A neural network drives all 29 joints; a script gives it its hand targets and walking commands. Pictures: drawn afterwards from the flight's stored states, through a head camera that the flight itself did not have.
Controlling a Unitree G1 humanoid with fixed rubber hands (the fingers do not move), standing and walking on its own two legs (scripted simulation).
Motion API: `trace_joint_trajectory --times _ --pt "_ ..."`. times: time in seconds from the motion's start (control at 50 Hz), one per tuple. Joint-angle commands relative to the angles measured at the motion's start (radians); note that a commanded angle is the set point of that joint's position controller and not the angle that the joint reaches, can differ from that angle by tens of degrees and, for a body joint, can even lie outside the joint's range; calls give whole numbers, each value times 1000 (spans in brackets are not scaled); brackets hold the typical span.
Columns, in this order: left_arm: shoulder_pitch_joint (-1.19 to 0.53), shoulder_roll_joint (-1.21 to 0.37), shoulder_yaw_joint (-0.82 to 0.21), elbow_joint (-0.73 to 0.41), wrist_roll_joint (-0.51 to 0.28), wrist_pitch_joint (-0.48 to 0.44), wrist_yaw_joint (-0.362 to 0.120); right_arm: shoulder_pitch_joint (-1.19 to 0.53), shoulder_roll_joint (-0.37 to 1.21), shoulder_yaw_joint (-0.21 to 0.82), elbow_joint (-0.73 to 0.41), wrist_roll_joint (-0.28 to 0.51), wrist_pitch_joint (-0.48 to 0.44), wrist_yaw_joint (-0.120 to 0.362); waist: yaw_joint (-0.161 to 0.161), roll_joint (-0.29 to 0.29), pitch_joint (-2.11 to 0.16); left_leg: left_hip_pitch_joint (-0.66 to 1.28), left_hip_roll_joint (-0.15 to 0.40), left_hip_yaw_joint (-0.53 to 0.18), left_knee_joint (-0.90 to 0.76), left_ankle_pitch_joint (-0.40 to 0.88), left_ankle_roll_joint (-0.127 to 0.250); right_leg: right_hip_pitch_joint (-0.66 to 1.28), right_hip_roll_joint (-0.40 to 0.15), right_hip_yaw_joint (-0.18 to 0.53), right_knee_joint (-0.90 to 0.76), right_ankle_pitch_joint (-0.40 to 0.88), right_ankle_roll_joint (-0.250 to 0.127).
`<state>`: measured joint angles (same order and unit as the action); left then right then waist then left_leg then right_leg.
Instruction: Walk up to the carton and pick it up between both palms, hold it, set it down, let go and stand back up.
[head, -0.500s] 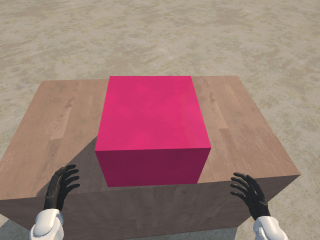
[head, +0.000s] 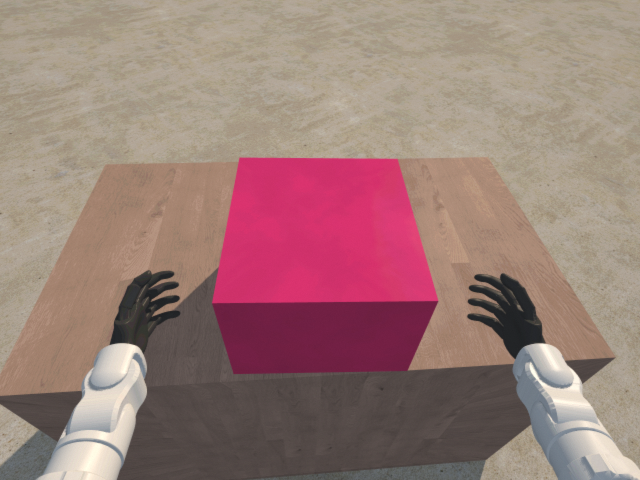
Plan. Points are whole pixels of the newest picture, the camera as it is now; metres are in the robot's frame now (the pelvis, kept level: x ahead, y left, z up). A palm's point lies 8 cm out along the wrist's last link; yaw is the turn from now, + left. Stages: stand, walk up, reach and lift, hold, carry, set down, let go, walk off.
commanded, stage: reach and lift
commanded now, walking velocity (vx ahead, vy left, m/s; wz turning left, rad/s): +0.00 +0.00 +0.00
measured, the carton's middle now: (320, 260) +0.47 +0.04 -0.03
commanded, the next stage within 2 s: none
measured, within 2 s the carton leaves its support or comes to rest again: neither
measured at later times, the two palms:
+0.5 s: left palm (134, 270) +0.34 +0.28 +0.08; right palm (509, 264) +0.39 -0.22 +0.08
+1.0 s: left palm (128, 216) +0.38 +0.28 +0.13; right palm (518, 196) +0.45 -0.22 +0.15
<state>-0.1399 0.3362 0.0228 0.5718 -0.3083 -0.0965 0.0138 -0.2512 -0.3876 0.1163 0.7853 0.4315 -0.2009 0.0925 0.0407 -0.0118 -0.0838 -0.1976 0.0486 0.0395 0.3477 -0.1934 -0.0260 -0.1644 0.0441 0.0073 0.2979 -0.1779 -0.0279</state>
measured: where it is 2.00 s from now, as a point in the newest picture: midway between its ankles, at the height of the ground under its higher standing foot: outside the picture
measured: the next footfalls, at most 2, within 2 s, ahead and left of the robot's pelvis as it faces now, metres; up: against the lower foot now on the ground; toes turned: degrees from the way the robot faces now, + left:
none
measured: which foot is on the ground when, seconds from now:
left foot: down 0.00-1.00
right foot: down 0.00-1.00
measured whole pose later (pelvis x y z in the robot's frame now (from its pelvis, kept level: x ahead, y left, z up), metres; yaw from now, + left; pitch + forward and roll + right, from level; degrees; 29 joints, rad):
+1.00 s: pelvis -0.01 +0.00 +0.00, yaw +1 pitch +14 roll -1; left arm -0.85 0.42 0.00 1.02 -0.39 0.06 0.02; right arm -1.00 -0.52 0.22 1.22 0.54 0.04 0.08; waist 0.09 -0.01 -0.21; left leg -0.45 0.05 0.01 0.34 -0.13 -0.03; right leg -0.40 0.06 0.00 0.27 -0.11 -0.03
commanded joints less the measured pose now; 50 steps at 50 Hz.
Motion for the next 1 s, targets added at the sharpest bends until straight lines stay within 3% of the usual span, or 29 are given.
trace_joint_trajectory --times 0.0,0.26,0.46,0.62,0.64,0.74,0.86,0.98 --pt "-391 184 46 -128 -27 -21 8 -425 -239 -90 -146 -11 11 0 2 20 -277 133 -49 11 -2 269 -46 -1 9 13 -34 222 50" --pt "-659 236 54 43 -56 -17 -3 -698 -266 -30 -20 35 74 -29 25 6 -445 70 -59 5 24 347 -24 57 5 25 -5 359 71" --pt "-847 246 23 117 -76 3 -8 -883 -306 -16 91 55 100 -39 13 18 -538 92 -52 -4 46 381 -38 -25 18 8 -9 353 66" --pt "-975 263 5 171 -89 23 1 -1016 -329 10 153 73 120 -34 29 19 -630 90 -49 -10 66 427 -44 -68 26 -4 0 370 72" --pt "-971 271 39 151 -96 31 9 -1058 -339 -13 105 75 120 -26 48 -6 -725 98 -42 -14 69 472 -31 -67 34 -8 7 411 69" --pt "-1052 292 44 132 -95 83 23 -1132 -365 -3 123 75 155 -18 55 -13 -820 109 -47 -16 77 557 -29 -33 35 -7 25 524 79" --pt "-1079 279 37 267 -77 129 7 -1156 -347 62 288 109 206 -11 57 -21 -630 19 -46 -26 44 482 -24 5 13 6 17 522 89" --pt "-1131 276 -23 364 -106 66 -10 -1174 -319 80 344 112 181 -3 38 -11 -635 -30 -47 -27 30 427 -22 2 -4 16 9 479 97"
